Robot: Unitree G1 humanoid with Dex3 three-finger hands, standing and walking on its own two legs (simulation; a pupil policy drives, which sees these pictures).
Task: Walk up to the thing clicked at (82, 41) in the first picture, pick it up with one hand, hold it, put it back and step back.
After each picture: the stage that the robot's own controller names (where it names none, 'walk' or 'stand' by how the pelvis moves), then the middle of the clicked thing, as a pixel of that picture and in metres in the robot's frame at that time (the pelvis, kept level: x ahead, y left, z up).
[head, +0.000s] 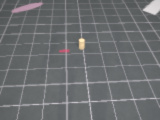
stand; (81, 44) +1.43 -0.04 -0.72
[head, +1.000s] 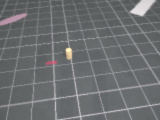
walk; (69, 53) +1.30 +0.18 -0.71
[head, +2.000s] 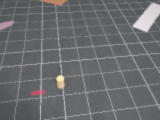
walk; (60, 82) +0.86 +0.20 -0.71
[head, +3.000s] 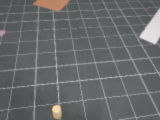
walk; (57, 112) +0.55 +0.16 -0.69
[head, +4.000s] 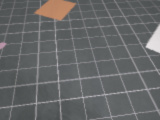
stand; out of the picture +0.39 +0.15 -0.71
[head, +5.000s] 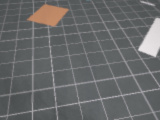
stand; out of the picture +0.38 +0.16 -0.72
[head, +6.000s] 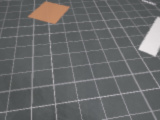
stand; out of the picture +0.39 +0.16 -0.73
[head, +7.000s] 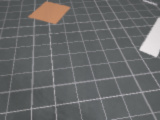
stand; out of the picture +0.37 +0.16 -0.73
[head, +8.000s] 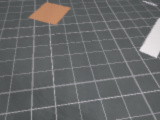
go down; out of the picture +0.37 +0.16 -0.73
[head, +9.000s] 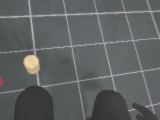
go down; (32, 65) +0.45 +0.20 -0.37
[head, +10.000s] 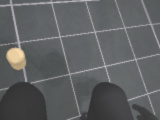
go down; (17, 59) +0.44 +0.23 -0.30
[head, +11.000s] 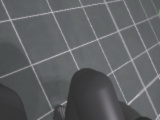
close in; out of the picture +0.42 +0.28 -0.22
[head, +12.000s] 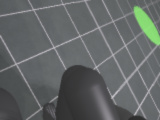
close; out of the picture +0.43 +0.29 -0.22
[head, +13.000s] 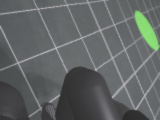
lift; out of the picture +0.40 +0.28 -0.23
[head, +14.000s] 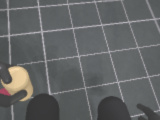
lift; (19, 85) +0.32 +0.21 -0.04
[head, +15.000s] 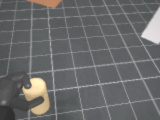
hold; (37, 96) +0.32 +0.15 +0.00
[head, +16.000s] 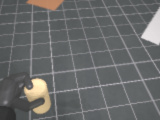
hold; (38, 96) +0.32 +0.15 +0.00
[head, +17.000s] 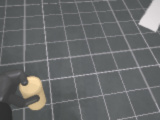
crouch; (33, 94) +0.34 +0.16 -0.04
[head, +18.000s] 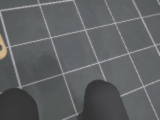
lower; out of the picture +0.47 +0.23 -0.09
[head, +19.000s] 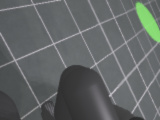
lower; out of the picture +0.41 +0.30 -0.23
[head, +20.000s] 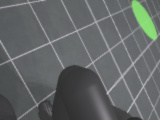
lower; out of the picture +0.42 +0.30 -0.23
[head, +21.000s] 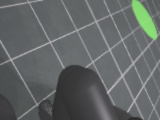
lower; out of the picture +0.42 +0.30 -0.23
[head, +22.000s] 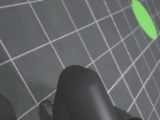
lower; out of the picture +0.42 +0.30 -0.23
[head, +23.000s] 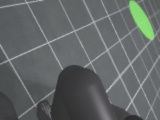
open; out of the picture +0.42 +0.29 -0.23
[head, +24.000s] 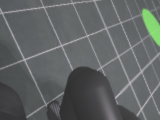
stand; out of the picture +0.41 +0.28 -0.23
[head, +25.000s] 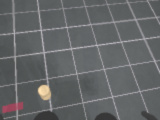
walk; (45, 92) +0.44 +0.18 -0.52
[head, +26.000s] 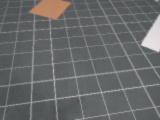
stand; out of the picture +0.40 +0.16 -0.67
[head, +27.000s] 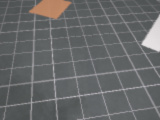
stand; out of the picture +0.39 +0.16 -0.67
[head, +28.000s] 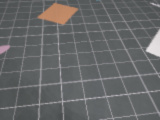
stand; out of the picture +0.42 +0.13 -0.72
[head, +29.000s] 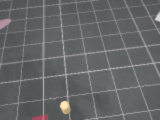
walk; (65, 107) +0.46 +0.16 -0.70
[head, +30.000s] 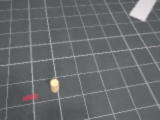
walk; (54, 85) +0.68 +0.15 -0.71
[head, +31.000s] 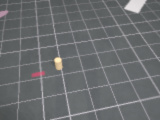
stand; (58, 63) +1.00 +0.24 -0.70
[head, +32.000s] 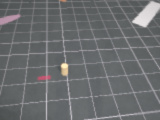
stand; (64, 69) +1.03 +0.14 -0.72
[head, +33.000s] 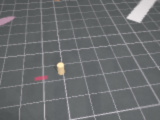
stand; (60, 68) +1.04 +0.17 -0.73
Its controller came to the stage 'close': yes
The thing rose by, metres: 0.70
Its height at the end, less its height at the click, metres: +0.00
